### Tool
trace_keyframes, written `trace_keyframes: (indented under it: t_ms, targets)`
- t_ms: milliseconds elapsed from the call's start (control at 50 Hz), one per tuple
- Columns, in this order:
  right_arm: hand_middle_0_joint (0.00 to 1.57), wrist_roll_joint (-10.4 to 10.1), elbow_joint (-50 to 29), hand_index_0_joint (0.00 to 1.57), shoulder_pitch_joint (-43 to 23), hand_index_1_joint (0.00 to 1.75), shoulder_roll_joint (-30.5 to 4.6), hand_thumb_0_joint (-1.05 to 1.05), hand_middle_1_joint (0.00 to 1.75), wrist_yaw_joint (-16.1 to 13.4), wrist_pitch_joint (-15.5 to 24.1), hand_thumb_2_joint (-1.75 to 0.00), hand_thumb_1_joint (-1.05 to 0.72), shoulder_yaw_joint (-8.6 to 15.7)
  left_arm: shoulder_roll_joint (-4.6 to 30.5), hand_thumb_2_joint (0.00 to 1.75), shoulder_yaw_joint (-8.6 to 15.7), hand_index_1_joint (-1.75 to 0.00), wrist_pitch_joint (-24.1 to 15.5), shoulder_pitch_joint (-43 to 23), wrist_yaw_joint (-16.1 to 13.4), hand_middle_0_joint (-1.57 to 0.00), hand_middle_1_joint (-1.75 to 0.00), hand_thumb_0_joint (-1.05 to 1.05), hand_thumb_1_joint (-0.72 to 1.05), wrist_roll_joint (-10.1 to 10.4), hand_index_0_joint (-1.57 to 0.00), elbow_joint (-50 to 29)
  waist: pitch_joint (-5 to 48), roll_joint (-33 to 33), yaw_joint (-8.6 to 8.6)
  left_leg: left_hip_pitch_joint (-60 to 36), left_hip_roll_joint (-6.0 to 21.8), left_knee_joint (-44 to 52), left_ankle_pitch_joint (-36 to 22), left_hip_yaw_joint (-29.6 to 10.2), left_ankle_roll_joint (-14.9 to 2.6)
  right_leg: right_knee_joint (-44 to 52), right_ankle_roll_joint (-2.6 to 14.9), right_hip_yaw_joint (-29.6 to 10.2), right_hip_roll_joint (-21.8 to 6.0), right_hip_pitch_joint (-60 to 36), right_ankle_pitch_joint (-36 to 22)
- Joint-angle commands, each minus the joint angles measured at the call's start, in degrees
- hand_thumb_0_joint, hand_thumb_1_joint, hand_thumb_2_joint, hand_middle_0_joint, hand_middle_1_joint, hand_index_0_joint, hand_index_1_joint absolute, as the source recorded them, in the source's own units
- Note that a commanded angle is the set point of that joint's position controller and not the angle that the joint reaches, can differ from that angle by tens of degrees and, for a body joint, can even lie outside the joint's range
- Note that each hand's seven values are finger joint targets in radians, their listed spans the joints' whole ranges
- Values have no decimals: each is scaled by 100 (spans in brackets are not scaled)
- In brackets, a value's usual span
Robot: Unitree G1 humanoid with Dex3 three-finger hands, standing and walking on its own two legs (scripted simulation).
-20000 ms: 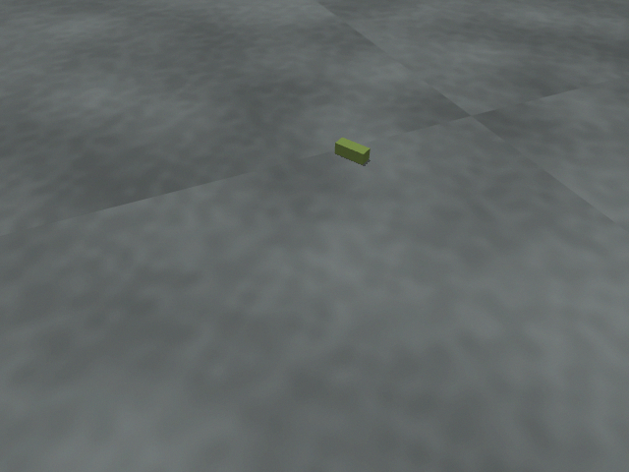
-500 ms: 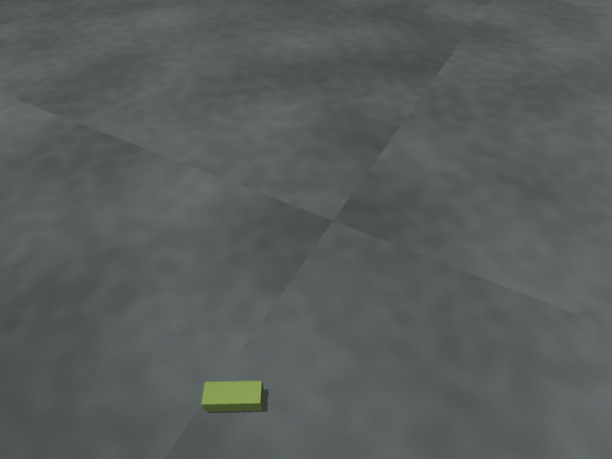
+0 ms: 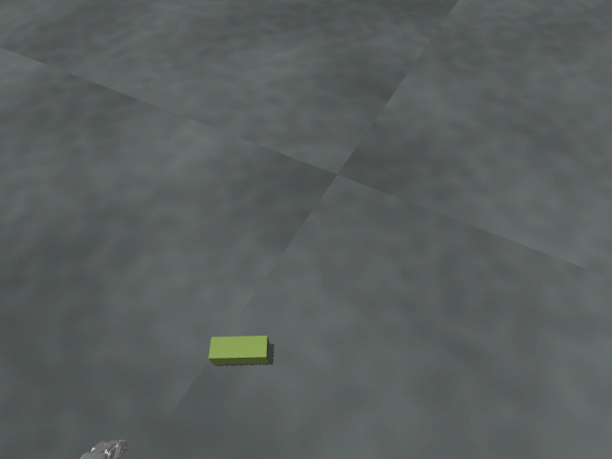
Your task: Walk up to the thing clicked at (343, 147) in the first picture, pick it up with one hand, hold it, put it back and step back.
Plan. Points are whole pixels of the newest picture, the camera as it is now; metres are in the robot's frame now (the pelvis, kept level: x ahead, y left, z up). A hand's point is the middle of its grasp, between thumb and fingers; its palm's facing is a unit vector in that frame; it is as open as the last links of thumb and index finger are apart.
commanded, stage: walk up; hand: left
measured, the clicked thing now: (240, 350) +0.49 +0.26 -0.74
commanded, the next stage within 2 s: none
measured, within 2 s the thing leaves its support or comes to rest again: neither
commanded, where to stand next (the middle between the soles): +0.11 +0.02 m, yaw +0 degrees
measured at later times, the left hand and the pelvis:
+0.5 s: hand out of the picture +0.02 +0.30 -0.17, palm faces -0.11 -0.92 -0.38, open 7.4 cm; pelvis -0.09 +0.04 -0.01, yaw -4 degrees
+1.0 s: hand out of the picture -0.09 +0.29 -0.16, palm faces -0.02 -0.94 -0.34, open 7.4 cm; pelvis -0.23 +0.04 -0.01, yaw +0 degrees
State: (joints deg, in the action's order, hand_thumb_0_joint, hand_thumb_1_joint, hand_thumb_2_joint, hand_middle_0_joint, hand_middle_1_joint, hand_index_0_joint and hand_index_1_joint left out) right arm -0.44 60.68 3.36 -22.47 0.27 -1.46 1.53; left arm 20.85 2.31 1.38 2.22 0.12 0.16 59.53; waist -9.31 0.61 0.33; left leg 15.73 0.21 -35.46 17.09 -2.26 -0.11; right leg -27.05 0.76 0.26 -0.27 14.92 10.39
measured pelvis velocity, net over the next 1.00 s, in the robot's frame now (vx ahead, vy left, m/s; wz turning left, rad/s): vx -0.23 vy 0.04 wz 0.00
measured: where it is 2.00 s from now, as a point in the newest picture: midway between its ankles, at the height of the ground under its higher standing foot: outside the picture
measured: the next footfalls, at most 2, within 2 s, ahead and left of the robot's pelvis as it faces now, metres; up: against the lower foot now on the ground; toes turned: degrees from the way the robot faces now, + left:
left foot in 0.14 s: -0.02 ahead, +0.14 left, +0.00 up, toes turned -1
right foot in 0.54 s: -0.10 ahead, -0.08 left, +0.00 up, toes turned -1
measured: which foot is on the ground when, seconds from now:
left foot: up 0.00-0.12, down 0.14-0.58, up 0.60-0.86, down 0.88-1.00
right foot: down 0.00-0.16, up 0.18-0.52, down 0.54-0.90, up 0.92-1.00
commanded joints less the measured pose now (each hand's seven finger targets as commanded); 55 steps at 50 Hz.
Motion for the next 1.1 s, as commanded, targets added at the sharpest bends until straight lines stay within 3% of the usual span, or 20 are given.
trace_keyframes:
  t_ms: [0,80,120,140,160,180,280,400,500,540,560,580,600,680,780,840,880,920,980,1080]
  targets:
    - [20,72,-340,20,790,30,-1047,0,30,-61,-120,-90,-90,325,1628,90,405,-30,-21,-393,-141,-20,-30,0,90,-158,-20,-776,1291,-1149,111,-365,-133,-1795,1503,-125,-246,413,1351,-1431,-1904,431,-2165]
    - [20,95,-468,20,977,30,-1038,0,30,-75,-20,-90,-90,387,1496,90,358,-30,65,-496,-172,-20,-30,0,90,-137,-20,-1011,1407,-881,218,-272,20,148,-141,55,-210,-675,769,-990,-1292,-53,-2144]
    - [20,229,-551,20,751,30,-1537,0,30,-120,27,-90,-90,510,1122,90,289,-30,135,-448,-185,-20,-30,0,90,-20,-20,-1196,1246,860,152,-535,1119,1320,-3085,-1454,-575,-2207,199,-355,86,636,-387]
    - [20,290,-669,20,616,30,-1712,0,30,-132,49,-90,-90,560,981,90,291,-30,169,-298,-227,-20,-30,0,90,-25,-20,-1201,1180,1062,69,-977,1581,1296,-4094,-1968,-955,-2808,106,-574,690,1387,2190]
    - [20,290,-746,20,588,30,-1680,0,30,-148,56,-90,-90,563,1024,90,286,-30,217,12,-259,-20,-30,0,90,-78,-20,-1159,1204,566,-30,-846,1714,1043,-4642,-1629,-1137,-3407,87,-898,629,1342,2510]
    - [20,256,-901,20,542,30,-1850,0,30,-162,55,-90,-90,573,1001,90,293,-30,214,45,-296,-20,-30,0,90,-81,-20,-1148,1266,1106,142,-524,2086,1297,-4361,-2201,-1302,-3832,46,-1078,728,1271,2725]
    - [20,258,-1170,20,79,30,-1262,0,30,-288,100,-90,-90,485,1225,90,405,-30,213,387,-237,-20,-30,0,90,-58,-20,-1123,1065,592,-200,-1144,1195,768,-3902,-920,-1039,-4360,-69,-1067,641,1671,1646]
    - [20,156,-1203,20,775,30,-1294,0,30,-325,59,-90,-90,553,1088,90,397,-30,93,223,-204,-20,-30,0,90,-123,-20,-1464,1339,652,264,-2149,1408,450,-4041,-1029,-1228,-2194,-259,-626,292,1327,1744]
    - [20,115,-1404,20,261,30,-1417,0,30,-248,-33,-90,-90,542,1003,90,459,-30,37,1062,-161,-20,-30,0,90,-185,-20,-1170,1541,712,-140,-970,1287,104,-2977,-836,-940,145,40,-115,149,-394,272]
    - [20,29,-1497,20,158,30,-1153,0,30,-224,-31,-90,-90,457,1476,90,592,-30,-7,1068,-146,-20,-30,0,90,-262,-20,-1214,1522,-395,-126,257,617,-502,-1465,-492,-414,53,478,-1385,-683,-895,-1310]
    - [20,4,-1579,20,12,30,-937,0,30,-257,-27,-90,-90,408,1812,90,653,-30,36,774,-104,-20,-30,0,90,-165,-20,-1366,1169,-1298,-207,596,-365,-1391,174,59,-84,409,1284,-2281,-1524,-378,-1924]
    - [20,12,-1520,20,112,30,-1004,0,30,-309,-68,-90,-90,454,1957,90,649,-30,-5,497,-114,-20,-30,0,90,-211,-20,-1584,1026,-1673,-263,528,-461,-2613,2064,-165,-6,546,1807,-2979,-2235,190,-2603]
    - [20,21,-1440,20,340,30,-1104,0,30,-297,-70,-90,-90,475,1801,90,617,-30,-14,409,-125,-20,-30,0,90,-204,-20,-1655,849,-1447,-160,503,-353,-3103,2146,-514,2,566,1807,-2913,-2244,510,-2511]
    - [20,4,-1340,20,547,30,-992,0,30,-277,11,-90,-90,358,1276,90,568,-30,32,266,-176,-20,-30,0,90,-232,-20,-1812,951,-848,-93,825,-704,-3140,1398,-459,80,-84,1149,-1273,-1090,-197,-3014]
    - [20,93,-1491,20,789,30,-881,0,30,-355,140,-90,-90,336,1244,90,594,-30,153,498,-197,-20,-30,0,90,-316,-20,-2086,1294,-1267,-209,976,-152,-756,1405,21,142,-556,1089,-1177,-1131,-1549,-3263]
    - [20,194,-1378,20,1149,30,-886,0,30,-357,222,-90,-90,427,1298,90,559,-30,299,494,-116,-20,-30,0,90,-186,-20,-2178,1443,-925,12,-66,-186,1687,-936,409,91,-1582,677,-788,-730,-1142,-2533]
    - [20,356,-1486,20,919,30,-1626,0,30,-352,237,-90,-90,640,845,90,454,-30,340,614,-75,-20,-30,0,90,-138,-20,-2266,1470,889,-103,-1378,1462,1529,-2936,-1910,-534,-2727,132,-518,305,1228,1047]
    - [20,280,-1741,20,555,30,-2188,0,30,-338,224,-90,-90,747,1250,90,581,-30,379,337,-181,-20,-30,0,90,-226,-20,-2252,1108,1248,180,241,2867,1674,-2683,-2922,-1826,-4359,-17,-1177,395,968,2751]
    - [20,334,-1795,20,18,30,-1403,0,30,-402,274,-90,-90,557,1302,90,688,-30,366,736,-84,-20,-30,0,90,-155,-20,-1958,906,493,-324,-289,1570,1121,-3088,-1058,-1228,-5023,-43,-1424,542,1390,1894]
    - [20,244,-1663,20,635,30,-1292,0,30,-291,325,-90,-90,574,1132,90,565,-30,125,726,41,-20,-30,0,90,-149,-20,-1870,1044,955,77,-1192,1223,1088,-1251,-775,-1065,-2786,-260,-798,243,1206,1651]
